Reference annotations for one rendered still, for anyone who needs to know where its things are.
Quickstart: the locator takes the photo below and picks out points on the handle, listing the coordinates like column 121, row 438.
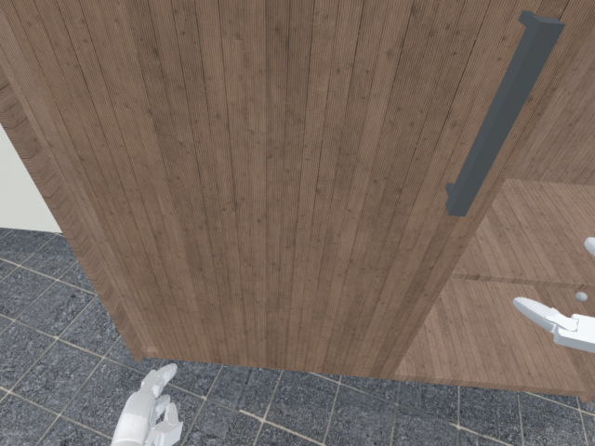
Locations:
column 539, row 38

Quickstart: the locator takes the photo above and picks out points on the left robot hand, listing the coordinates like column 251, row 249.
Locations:
column 138, row 418

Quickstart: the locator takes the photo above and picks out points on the right robot hand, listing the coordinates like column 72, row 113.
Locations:
column 575, row 332

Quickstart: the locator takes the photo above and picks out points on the wardrobe door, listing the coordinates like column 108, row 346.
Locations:
column 271, row 174
column 20, row 75

